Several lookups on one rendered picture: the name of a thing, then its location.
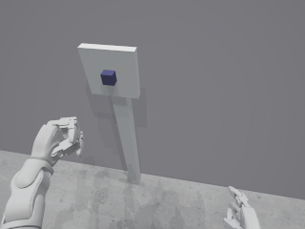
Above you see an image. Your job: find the robot left hand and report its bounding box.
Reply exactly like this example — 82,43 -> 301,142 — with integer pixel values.
30,116 -> 85,167

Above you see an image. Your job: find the panel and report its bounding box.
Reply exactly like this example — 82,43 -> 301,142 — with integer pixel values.
77,43 -> 141,185

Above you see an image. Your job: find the robot right hand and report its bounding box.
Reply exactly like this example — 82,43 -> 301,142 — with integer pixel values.
224,186 -> 262,229

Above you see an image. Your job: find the button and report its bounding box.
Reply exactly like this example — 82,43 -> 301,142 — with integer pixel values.
100,70 -> 117,86

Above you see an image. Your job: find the robot left forearm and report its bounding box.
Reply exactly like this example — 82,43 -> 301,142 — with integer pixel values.
0,158 -> 54,229

